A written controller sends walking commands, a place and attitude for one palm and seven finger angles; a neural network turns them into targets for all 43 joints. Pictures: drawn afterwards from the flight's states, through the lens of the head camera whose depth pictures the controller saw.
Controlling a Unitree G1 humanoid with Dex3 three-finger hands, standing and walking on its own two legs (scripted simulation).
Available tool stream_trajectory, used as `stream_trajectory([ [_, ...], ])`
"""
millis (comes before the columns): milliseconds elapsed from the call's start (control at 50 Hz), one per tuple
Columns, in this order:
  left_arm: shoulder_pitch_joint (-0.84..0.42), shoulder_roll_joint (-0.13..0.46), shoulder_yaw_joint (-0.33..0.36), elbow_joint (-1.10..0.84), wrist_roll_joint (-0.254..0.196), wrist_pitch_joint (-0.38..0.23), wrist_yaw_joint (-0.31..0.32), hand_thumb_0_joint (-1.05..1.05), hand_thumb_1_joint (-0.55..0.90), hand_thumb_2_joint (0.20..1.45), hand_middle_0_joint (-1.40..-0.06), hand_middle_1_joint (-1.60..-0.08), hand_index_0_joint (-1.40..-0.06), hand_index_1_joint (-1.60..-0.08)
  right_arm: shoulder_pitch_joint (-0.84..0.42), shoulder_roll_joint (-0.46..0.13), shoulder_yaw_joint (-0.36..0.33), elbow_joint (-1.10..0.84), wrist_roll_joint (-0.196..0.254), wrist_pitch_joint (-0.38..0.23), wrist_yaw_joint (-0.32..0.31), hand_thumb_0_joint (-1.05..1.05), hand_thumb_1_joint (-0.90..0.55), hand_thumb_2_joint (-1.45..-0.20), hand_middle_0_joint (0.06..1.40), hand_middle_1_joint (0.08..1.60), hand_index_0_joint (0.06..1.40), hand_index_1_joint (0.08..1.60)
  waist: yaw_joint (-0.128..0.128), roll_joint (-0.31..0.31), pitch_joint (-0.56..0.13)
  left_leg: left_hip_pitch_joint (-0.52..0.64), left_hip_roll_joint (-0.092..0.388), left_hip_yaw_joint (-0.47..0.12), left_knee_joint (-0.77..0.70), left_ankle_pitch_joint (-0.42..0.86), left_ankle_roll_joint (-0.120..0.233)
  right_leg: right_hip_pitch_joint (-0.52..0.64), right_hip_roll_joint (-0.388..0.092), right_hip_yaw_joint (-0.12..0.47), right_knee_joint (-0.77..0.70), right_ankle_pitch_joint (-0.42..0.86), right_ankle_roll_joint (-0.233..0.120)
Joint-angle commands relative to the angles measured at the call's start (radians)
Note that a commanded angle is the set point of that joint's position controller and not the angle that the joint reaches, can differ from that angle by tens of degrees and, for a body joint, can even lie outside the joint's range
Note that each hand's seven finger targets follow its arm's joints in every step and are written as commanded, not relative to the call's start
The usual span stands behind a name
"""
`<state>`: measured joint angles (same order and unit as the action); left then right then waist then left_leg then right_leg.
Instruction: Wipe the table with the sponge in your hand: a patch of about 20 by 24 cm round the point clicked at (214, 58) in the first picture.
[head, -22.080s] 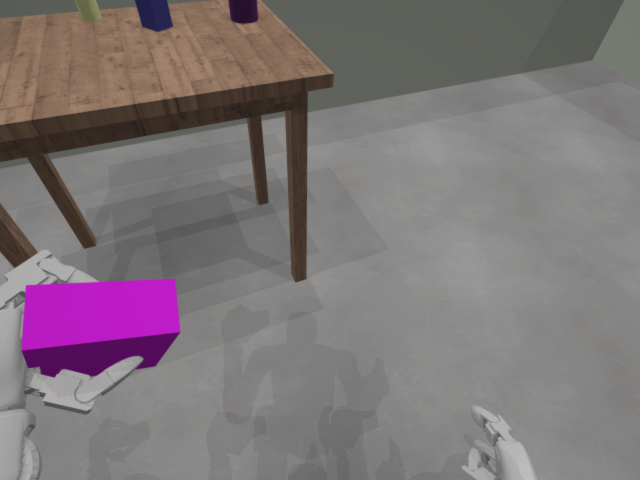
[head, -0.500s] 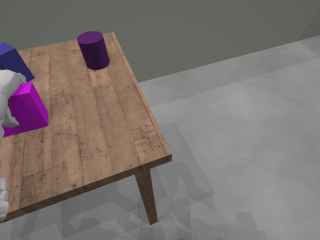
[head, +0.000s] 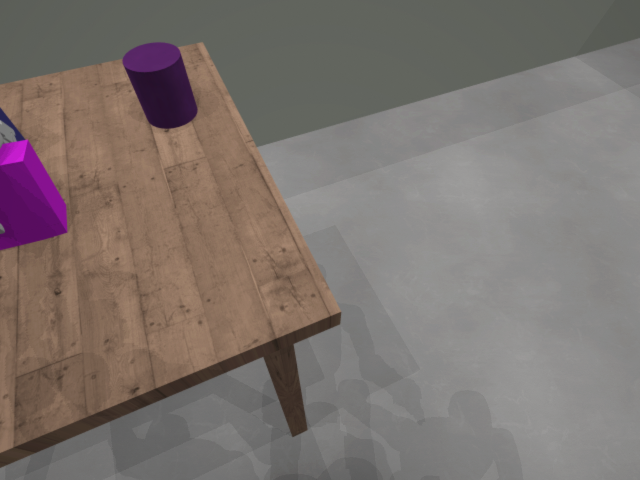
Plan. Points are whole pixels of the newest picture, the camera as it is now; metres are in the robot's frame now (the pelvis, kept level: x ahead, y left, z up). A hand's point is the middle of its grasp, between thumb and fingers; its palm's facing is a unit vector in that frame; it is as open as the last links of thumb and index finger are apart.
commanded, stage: slide across to the middle lane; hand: left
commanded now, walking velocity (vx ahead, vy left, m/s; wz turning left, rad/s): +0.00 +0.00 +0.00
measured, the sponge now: out of the picture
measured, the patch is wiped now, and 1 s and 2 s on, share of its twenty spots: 0.50 0.50 0.65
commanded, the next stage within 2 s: wipe back along the middle lane in 0.64 s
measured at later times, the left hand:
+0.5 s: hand (15, 166) +0.43 +0.37 +0.16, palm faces -0.12 +0.06 -0.99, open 9.6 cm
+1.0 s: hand (64, 173) +0.43 +0.31 +0.15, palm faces -0.07 +0.02 -1.00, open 9.6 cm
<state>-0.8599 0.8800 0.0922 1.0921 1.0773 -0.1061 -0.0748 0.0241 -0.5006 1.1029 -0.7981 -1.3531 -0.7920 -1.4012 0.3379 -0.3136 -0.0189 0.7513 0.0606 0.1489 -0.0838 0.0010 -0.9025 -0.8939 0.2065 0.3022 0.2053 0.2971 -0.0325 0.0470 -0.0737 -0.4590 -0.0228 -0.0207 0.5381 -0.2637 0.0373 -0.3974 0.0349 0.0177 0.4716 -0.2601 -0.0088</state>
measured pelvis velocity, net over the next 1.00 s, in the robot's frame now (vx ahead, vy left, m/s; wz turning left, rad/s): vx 0.01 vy -0.01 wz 0.00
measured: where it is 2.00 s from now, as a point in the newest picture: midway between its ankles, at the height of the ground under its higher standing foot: outside the picture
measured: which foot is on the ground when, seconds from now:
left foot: down 0.00-1.00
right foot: down 0.00-1.00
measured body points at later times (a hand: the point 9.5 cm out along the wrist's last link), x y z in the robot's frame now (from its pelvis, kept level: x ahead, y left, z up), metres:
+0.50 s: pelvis +0.01 +0.01 +0.01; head +0.06 +0.00 +0.45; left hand +0.43 +0.36 +0.21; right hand +0.11 -0.26 -0.13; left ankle -0.01 +0.09 -0.73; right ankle -0.02 -0.12 -0.73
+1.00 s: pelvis +0.01 -0.01 +0.01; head +0.03 -0.04 +0.46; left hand +0.43 +0.31 +0.21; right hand +0.11 -0.28 -0.13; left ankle -0.01 +0.09 -0.73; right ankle -0.02 -0.12 -0.73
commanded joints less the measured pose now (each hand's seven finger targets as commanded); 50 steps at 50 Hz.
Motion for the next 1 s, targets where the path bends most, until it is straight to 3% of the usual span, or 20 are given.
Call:
stream_trajectory([
  [0, -0.288, 0.223, 0.013, -0.188, 0.003, -0.006, 0.038, 0.0, 0.1, 1.3, -1.2, -1.6, -1.2, -1.6, 0.049, -0.161, -0.062, -0.079, -0.002, -0.017, -0.006, 0.0, -0.9, -0.9, 0.2, 0.3, 0.2, 0.3, 0.004, 0.024, -0.287, 0.208, -0.003, 0.007, -0.047, 0.346, 0.001, 0.119, 0.025, -0.012, -0.036, 0.274, -0.062],
  [80, -0.293, 0.165, -0.012, -0.228, -0.032, 0.006, 0.047, 0.0, 0.1, 1.3, -1.2, -1.6, -1.2, -1.6, 0.029, -0.151, -0.064, -0.072, 0.003, -0.019, 0.001, 0.0, -0.9, -0.9, 0.2, 0.3, 0.2, 0.3, -0.008, 0.024, -0.263, 0.242, -0.002, 0.007, -0.047, 0.355, 0.005, 0.11, 0.024, -0.014, -0.046, 0.265, -0.056],
  [240, -0.384, 0.159, -0.034, -0.269, -0.03, 0.056, 0.029, 0.0, 0.1, 1.3, -1.2, -1.6, -1.2, -1.6, -0.008, -0.145, -0.053, -0.066, 0.002, -0.024, 0.0, 0.0, -0.9, -0.9, 0.2, 0.3, 0.2, 0.3, -0.009, 0.06, -0.259, 0.288, -0.002, -0.005, -0.076, 0.397, -0.008, 0.124, 0.021, -0.024, -0.064, 0.253, -0.061],
  [300, -0.409, 0.169, -0.025, -0.316, -0.034, 0.061, 0.02, 0.0, 0.1, 1.3, -1.2, -1.6, -1.2, -1.6, -0.022, -0.143, -0.05, -0.08, -0.002, -0.025, -0.001, 0.0, -0.9, -0.9, 0.2, 0.3, 0.2, 0.3, 0.003, 0.069, -0.311, 0.323, -0.001, -0.009, -0.082, 0.458, -0.015, 0.16, 0.019, -0.023, -0.07, 0.287, -0.063],
  [320, -0.422, 0.147, -0.044, -0.305, -0.037, 0.064, 0.02, 0.0, 0.1, 1.3, -1.2, -1.6, -1.2, -1.6, -0.019, -0.137, -0.048, -0.078, -0.001, -0.025, 0.0, 0.0, -0.9, -0.9, 0.2, 0.3, 0.2, 0.3, -0.008, 0.054, -0.299, 0.323, -0.003, -0.005, -0.076, 0.455, -0.012, 0.157, 0.018, -0.025, -0.066, 0.288, -0.058],
  [360, -0.404, 0.145, -0.04, -0.293, -0.039, 0.077, 0.018, 0.0, 0.1, 1.3, -1.2, -1.6, -1.2, -1.6, -0.031, -0.139, -0.043, -0.082, -0.001, -0.022, 0.002, 0.0, -0.9, -0.9, 0.2, 0.3, 0.2, 0.3, 0.0, 0.033, -0.286, 0.31, -0.003, -0.004, -0.082, 0.445, -0.012, 0.167, 0.016, -0.027, -0.069, 0.29, -0.058],
  [400, -0.449, 0.161, -0.031, -0.343, -0.033, 0.08, 0.019, 0.0, 0.1, 1.3, -1.2, -1.6, -1.2, -1.6, -0.046, -0.138, -0.042, -0.092, -0.002, -0.024, 0.002, 0.0, -0.9, -0.9, 0.2, 0.3, 0.2, 0.3, 0.011, 0.082, -0.318, 0.334, 0.0, -0.011, -0.095, 0.498, -0.023, 0.176, 0.015, -0.028, -0.073, 0.292, -0.063],
  [420, -0.478, 0.134, -0.058, -0.35, -0.03, 0.085, 0.023, 0.0, 0.1, 1.3, -1.2, -1.6, -1.2, -1.6, -0.042, -0.131, -0.042, -0.087, -0.002, -0.025, 0.003, 0.0, -0.9, -0.9, 0.2, 0.3, 0.2, 0.3, -0.002, 0.088, -0.323, 0.357, 0.002, -0.013, -0.085, 0.522, -0.026, 0.162, 0.016, -0.031, -0.067, 0.288, -0.06],
  [500, -0.482, 0.149, -0.026, -0.387, -0.037, 0.105, 0.031, 0.0, 0.1, 1.3, -1.2, -1.6, -1.2, -1.6, -0.054, -0.133, -0.043, -0.094, -0.009, -0.029, 0.008, 0.0, -0.9, -0.9, 0.2, 0.3, 0.2, 0.3, 0.022, 0.082, -0.371, 0.383, 0.005, -0.014, -0.087, 0.604, -0.036, 0.2, 0.016, -0.03, -0.073, 0.335, -0.063],
  [520, -0.473, 0.122, -0.041, -0.388, -0.042, 0.11, 0.036, 0.0, 0.1, 1.3, -1.2, -1.6, -1.2, -1.6, -0.057, -0.126, -0.043, -0.094, -0.008, -0.031, 0.011, 0.0, -0.9, -0.9, 0.2, 0.3, 0.2, 0.3, 0.019, 0.065, -0.377, 0.391, 0.005, -0.01, -0.078, 0.62, -0.034, 0.205, 0.014, -0.031, -0.065, 0.345, -0.057],
  [580, -0.464, 0.113, -0.036, -0.375, -0.04, 0.137, 0.052, 0.0, 0.1, 1.3, -1.2, -1.6, -1.2, -1.6, -0.071, -0.127, -0.039, -0.085, -0.007, -0.027, 0.016, 0.0, -0.9, -0.9, 0.2, 0.3, 0.2, 0.3, 0.022, 0.045, -0.351, 0.365, 0.004, -0.004, -0.09, 0.587, -0.033, 0.214, 0.013, -0.034, -0.069, 0.343, -0.056],
  [620, -0.461, 0.128, -0.017, -0.386, -0.033, 0.15, 0.066, 0.0, 0.1, 1.3, -1.2, -1.6, -1.2, -1.6, -0.079, -0.126, -0.039, -0.085, -0.01, -0.031, 0.015, 0.0, -0.9, -0.9, 0.2, 0.3, 0.2, 0.3, 0.031, 0.05, -0.389, 0.375, 0.003, 0.0, -0.092, 0.614, -0.034, 0.238, 0.013, -0.029, -0.065, 0.361, -0.057],
  [660, -0.458, 0.075, -0.056, -0.38, -0.03, 0.175, 0.075, 0.0, 0.1, 1.3, -1.2, -1.6, -1.2, -1.6, -0.088, -0.122, -0.037, -0.08, -0.01, -0.032, 0.022, 0.0, -0.9, -0.9, 0.2, 0.3, 0.2, 0.3, 0.024, 0.048, -0.365, 0.367, 0.003, 0.005, -0.093, 0.605, -0.034, 0.231, 0.011, -0.034, -0.067, 0.366, -0.055],
  [700, -0.434, 0.112, -0.017, -0.371, -0.037, 0.194, 0.078, 0.0, 0.1, 1.3, -1.2, -1.6, -1.2, -1.6, -0.1, -0.13, -0.035, -0.08, -0.011, -0.032, 0.02, 0.0, -0.9, -0.9, 0.2, 0.3, 0.2, 0.3, 0.039, 0.035, -0.374, 0.346, -0.002, 0.009, -0.109, 0.571, -0.031, 0.271, 0.011, -0.027, -0.076, 0.375, -0.058],
  [720, -0.475, 0.081, -0.058, -0.376, -0.033, 0.197, 0.081, 0.0, 0.1, 1.3, -1.2, -1.6, -1.2, -1.6, -0.103, -0.125, -0.031, -0.079, -0.007, -0.035, 0.02, 0.0, -0.9, -0.9, 0.2, 0.3, 0.2, 0.3, 0.021, 0.036, -0.368, 0.346, -0.004, 0.01, -0.108, 0.546, -0.029, 0.261, 0.009, -0.029, -0.068, 0.364, -0.054],
  [780, -0.357, 0.075, -0.039, -0.384, -0.039, 0.22, 0.079, 0.0, 0.1, 1.3, -1.2, -1.6, -1.2, -1.6, -0.122, -0.122, -0.031, -0.092, -0.007, -0.037, 0.022, 0.0, -0.9, -0.9, 0.2, 0.3, 0.2, 0.3, 0.044, 0.007, -0.357, 0.326, -0.009, 0.024, -0.116, 0.503, -0.01, 0.306, 0.007, -0.022, -0.073, 0.389, -0.052],
  [800, -0.354, 0.105, -0.012, -0.391, -0.037, 0.223, 0.075, 0.0, 0.1, 1.3, -1.2, -1.6, -1.2, -1.6, -0.129, -0.13, -0.031, -0.09, -0.009, -0.034, 0.02, 0.0, -0.9, -0.9, 0.2, 0.3, 0.2, 0.3, 0.048, 0.0, -0.366, 0.319, -0.009, 0.02, -0.125, 0.504, -0.012, 0.324, 0.006, -0.019, -0.077, 0.397, -0.054],
  [880, -0.261, 0.071, -0.035, -0.393, -0.05, 0.248, 0.061, 0.0, 0.1, 1.3, -1.2, -1.6, -1.2, -1.6, -0.159, -0.125, -0.022, -0.107, -0.002, -0.033, 0.019, 0.0, -0.9, -0.9, 0.2, 0.3, 0.2, 0.3, 0.049, -0.04, -0.29, 0.276, -0.018, 0.036, -0.136, 0.405, 0.008, 0.337, 0.001, -0.015, -0.08, 0.388, -0.046],
  [900, -0.26, 0.096, -0.013, -0.405, -0.05, 0.249, 0.055, 0.0, 0.1, 1.3, -1.2, -1.6, -1.2, -1.6, -0.165, -0.13, -0.022, -0.108, -0.003, -0.029, 0.016, 0.0, -0.9, -0.9, 0.2, 0.3, 0.2, 0.3, 0.054, -0.038, -0.298, 0.271, -0.018, 0.033, -0.144, 0.393, 0.005, 0.348, 0.0, -0.013, -0.083, 0.378, -0.048],
  [980, -0.231, 0.051, -0.062, -0.441, -0.04, 0.257, 0.038, 0.0, 0.1, 1.3, -1.2, -1.6, -1.2, -1.6, -0.181, -0.124, -0.02, -0.119, 0.0, -0.033, 0.011, 0.0, -0.9, -0.9, 0.2, 0.3, 0.2, 0.3, 0.046, -0.013, -0.256, 0.272, -0.023, 0.04, -0.138, 0.372, 0.012, 0.323, 0.001, -0.009, -0.081, 0.368, -0.048],
])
